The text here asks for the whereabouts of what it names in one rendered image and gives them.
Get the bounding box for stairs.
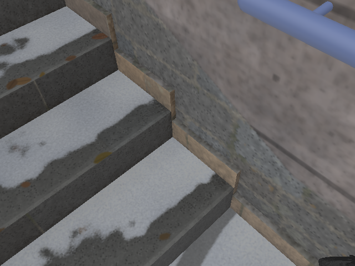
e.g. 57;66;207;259
0;0;234;266

